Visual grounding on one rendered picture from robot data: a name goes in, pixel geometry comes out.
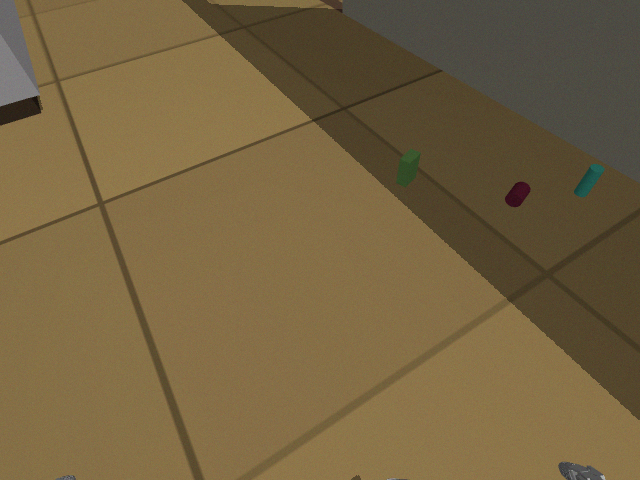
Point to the right robot hand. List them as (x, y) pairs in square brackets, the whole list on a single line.
[(572, 471)]

